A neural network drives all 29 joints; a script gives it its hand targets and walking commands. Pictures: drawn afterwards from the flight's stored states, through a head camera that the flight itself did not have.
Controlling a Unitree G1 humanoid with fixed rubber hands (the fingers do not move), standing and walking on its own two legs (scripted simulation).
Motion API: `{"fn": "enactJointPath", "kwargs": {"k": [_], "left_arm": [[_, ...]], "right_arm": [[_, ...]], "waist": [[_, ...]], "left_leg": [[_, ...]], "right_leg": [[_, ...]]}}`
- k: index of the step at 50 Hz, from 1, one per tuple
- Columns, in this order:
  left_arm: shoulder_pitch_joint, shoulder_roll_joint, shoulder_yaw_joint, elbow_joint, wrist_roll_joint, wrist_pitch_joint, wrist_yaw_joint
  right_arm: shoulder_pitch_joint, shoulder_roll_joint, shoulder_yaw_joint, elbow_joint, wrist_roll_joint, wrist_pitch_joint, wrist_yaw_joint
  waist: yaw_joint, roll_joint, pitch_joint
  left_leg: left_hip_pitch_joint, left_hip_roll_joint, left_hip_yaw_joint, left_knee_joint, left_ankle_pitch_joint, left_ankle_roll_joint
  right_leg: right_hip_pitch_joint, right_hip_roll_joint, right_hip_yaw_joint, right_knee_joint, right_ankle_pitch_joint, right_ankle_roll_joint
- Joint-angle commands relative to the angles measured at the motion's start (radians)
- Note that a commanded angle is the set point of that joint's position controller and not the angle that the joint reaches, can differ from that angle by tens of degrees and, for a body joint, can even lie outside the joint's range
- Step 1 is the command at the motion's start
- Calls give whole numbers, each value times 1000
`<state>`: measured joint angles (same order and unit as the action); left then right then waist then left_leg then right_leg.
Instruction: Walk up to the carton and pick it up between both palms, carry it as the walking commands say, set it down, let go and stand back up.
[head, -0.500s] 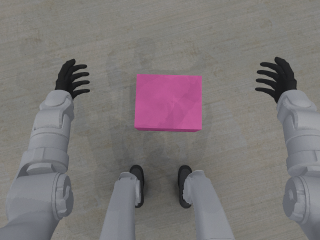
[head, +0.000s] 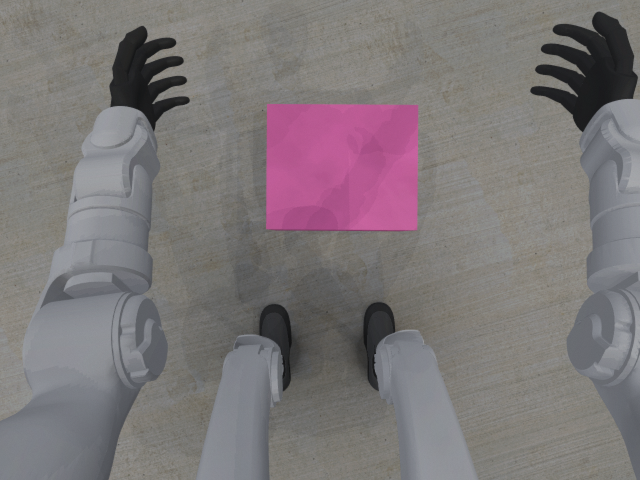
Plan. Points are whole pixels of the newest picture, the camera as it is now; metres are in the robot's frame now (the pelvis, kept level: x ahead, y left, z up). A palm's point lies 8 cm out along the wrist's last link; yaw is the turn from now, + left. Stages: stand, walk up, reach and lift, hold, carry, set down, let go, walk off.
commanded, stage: reach and lift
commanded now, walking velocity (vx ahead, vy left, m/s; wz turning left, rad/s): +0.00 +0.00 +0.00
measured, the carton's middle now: (340, 174) +0.51 -0.04 -0.55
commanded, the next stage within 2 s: none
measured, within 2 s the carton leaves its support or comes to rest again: neither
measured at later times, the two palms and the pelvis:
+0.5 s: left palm (181, 144) +0.52 +0.21 -0.27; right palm (516, 139) +0.50 -0.28 -0.26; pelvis -0.03 +0.00 -0.14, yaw +1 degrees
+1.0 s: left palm (216, 170) +0.50 +0.20 -0.42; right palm (470, 166) +0.49 -0.26 -0.41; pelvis -0.05 +0.00 -0.25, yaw +2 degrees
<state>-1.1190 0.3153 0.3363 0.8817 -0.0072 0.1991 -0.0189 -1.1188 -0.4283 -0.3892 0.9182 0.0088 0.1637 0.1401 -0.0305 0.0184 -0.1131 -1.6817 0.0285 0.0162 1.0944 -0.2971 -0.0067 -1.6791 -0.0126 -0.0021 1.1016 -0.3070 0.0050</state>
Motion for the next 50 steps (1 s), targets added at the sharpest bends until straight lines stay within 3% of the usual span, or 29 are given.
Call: {"fn": "enactJointPath", "kwargs": {"k": [1, 4, 6, 9, 11, 12, 14, 15, 16, 18, 19, 21, 23, 24, 25, 28, 29, 31, 33, 36, 39, 41, 42, 43, 44, 45, 48, 49, 50], "left_arm": [[-273, 152, 43, -180, 4, -32, -1], [-268, 156, 23, -83, 4, -12, 2], [-328, 154, 13, -163, -14, -2, 14], [-352, 165, -15, -113, -44, 23, 32], [-383, 221, 2, -128, -44, 33, 49], [-384, 204, -21, -135, -66, 34, 45], [-409, 215, -46, -116, -77, 37, 50], [-435, 243, -30, -175, -85, 33, 53], [-439, 228, -55, -158, -99, 34, 54], [-425, 248, -43, -154, -95, 31, 58], [-385, 208, -63, -95, -99, 32, 61], [-396, 251, -45, -116, -91, 28, 62], [-419, 189, -79, -154, -127, 13, 52], [-436, 255, -40, -122, -111, 8, 52], [-450, 236, -82, -157, -131, 12, 52], [-414, 262, -67, -72, -116, 6, 59], [-444, 244, -79, -100, -138, 7, 61], [-465, 246, -88, -64, -133, -2, 63], [-470, 289, -72, -95, -139, -12, 75], [-490, 263, -94, 0, -129, -18, 79], [-524, 251, -117, -9, -151, -36, 83], [-542, 257, -113, 8, -136, -49, 82], [-542, 251, -135, 24, -163, -48, 87], [-534, 255, -136, 29, -153, -53, 87], [-556, 262, -147, 15, -187, -54, 91], [-577, 273, -147, -27, -186, -68, 89], [-564, 273, -163, 93, -184, -70, 95], [-582, 286, -176, 89, -194, -72, 99], [-596, 267, -191, 64, -210, -84, 99]], "right_arm": [[-276, -190, -9, -154, -6, -21, 9], [-278, -184, 0, -68, 17, -13, 15], [-337, -245, -17, -100, 27, -12, 11], [-388, -299, -15, -61, 34, -4, 5], [-412, -330, -12, -57, 44, 6, -4], [-396, -309, 15, -66, 54, 10, -14], [-435, -315, 29, -94, 79, 14, -26], [-412, -304, 47, -55, 86, 25, -27], [-413, -333, 35, -70, 75, 21, -34], [-409, -302, 55, -74, 88, 16, -38], [-373, -315, 45, -23, 95, 11, -39], [-400, -311, 58, -82, 114, 11, -42], [-421, -313, 65, -110, 101, -7, -44], [-434, -301, 93, -87, 110, 1, -50], [-438, -334, 63, -154, 112, -2, -61], [-440, -313, 91, -115, 124, 0, -65], [-436, -310, 95, -86, 118, 1, -67], [-471, -302, 111, -115, 142, -8, -74], [-470, -309, 124, -91, 149, -8, -84], [-468, -285, 137, 8, 152, -12, -84], [-485, -297, 135, 18, 159, -33, -95], [-488, -282, 143, 30, 164, -41, -100], [-507, -302, 152, 49, 163, -46, -106], [-511, -318, 136, 23, 165, -53, -109], [-541, -338, 147, -21, 173, -59, -122], [-532, -332, 145, -32, 179, -65, -133], [-529, -312, 163, 94, 181, -64, -139], [-545, -304, 184, 87, 205, -67, -134], [-572, -310, 180, 36, 207, -79, -141]], "waist": [[-7, -32, -896], [1, -19, -825], [-11, 13, -916], [-32, -4, -964], [-11, 5, -1007], [-37, -25, -1010], [-27, 22, -1040], [-23, -20, -1080], [-57, -9, -1077], [-19, -11, -1049], [-33, 26, -987], [3, 48, -1010], [-43, 5, -1009], [-10, -53, -986], [-49, -21, -1093], [-7, -19, -987], [-30, -55, -998], [-22, -39, -964], [-6, -100, -1039], [-1, -39, -805], [-28, -32, -853], [-7, 15, -814], [-27, -63, -846], [-28, -14, -810], [-47, -64, -900], [-47, -22, -908], [-35, -14, -746], [-22, -4, -779], [-41, -9, -783]], "left_leg": [[471, -91, 2, 67, 294, -20], [443, -84, 3, 132, 175, -18], [502, -85, -4, 187, 204, -32], [496, -79, -7, 264, 169, -32], [517, -86, 8, 335, 143, -30], [423, -88, 25, 358, 140, -29], [418, -88, 38, 396, 123, -26], [395, -91, 41, 415, 117, -25], [389, -86, 32, 445, 130, -26], [358, -88, 29, 466, 163, -20], [363, -78, 17, 482, 163, -28], [369, -78, 31, 524, 169, -26], [265, -82, 23, 554, 185, -24], [208, -82, 39, 581, 144, -13], [253, -76, 34, 601, 175, -18], [173, -71, 42, 639, 134, -13], [206, -71, 29, 648, 134, -8], [141, -66, 39, 678, 114, -9], [157, -69, 35, 711, 119, -4], [82, -61, 36, 726, 37, -7], [137, -58, 18, 774, 66, -8], [113, -52, 21, 815, 65, -10], [107, -51, 14, 821, 64, -7], [114, -49, 12, 836, 82, -12], [144, -53, 17, 852, 87, -8], [147, -51, 18, 878, 93, -10], [50, -40, 9, 894, 16, -14], [113, -37, 4, 905, 27, -13], [88, -42, 5, 917, 51, -11]], "right_leg": [[464, 60, -8, 45, 359, 11], [354, 55, -26, 110, 211, 14], [304, 60, -42, 171, 202, 8], [264, 55, -58, 243, 158, 7], [241, 58, -63, 302, 113, 8], [294, 51, -53, 308, 153, 7], [282, 54, -54, 353, 141, 6], [323, 53, -48, 378, 158, 4], [275, 53, -51, 405, 168, 1], [229, 52, -57, 433, 181, 5], [142, 50, -55, 448, 148, -3], [115, 49, -54, 480, 136, 0], [173, 46, -31, 505, 206, -11], [200, 37, -21, 522, 196, 1], [251, 37, -22, 548, 235, -3], [176, 29, -20, 598, 203, 4], [173, 27, -28, 610, 180, 3], [151, 21, -21, 641, 180, 7], [229, 15, -15, 684, 209, 12], [29, 11, -24, 691, 70, 6], [18, 6, -29, 739, 82, 5], [6, -2, 1, 757, 93, -2], [62, -3, -17, 783, 102, 7], [-1, -6, -16, 795, 103, 3], [90, -12, -16, 798, 119, 6], [73, -11, -4, 816, 128, 0], [-11, -20, 0, 847, 51, 4], [-3, -25, -6, 860, 50, 6], [4, -22, -3, 864, 78, 2]]}}
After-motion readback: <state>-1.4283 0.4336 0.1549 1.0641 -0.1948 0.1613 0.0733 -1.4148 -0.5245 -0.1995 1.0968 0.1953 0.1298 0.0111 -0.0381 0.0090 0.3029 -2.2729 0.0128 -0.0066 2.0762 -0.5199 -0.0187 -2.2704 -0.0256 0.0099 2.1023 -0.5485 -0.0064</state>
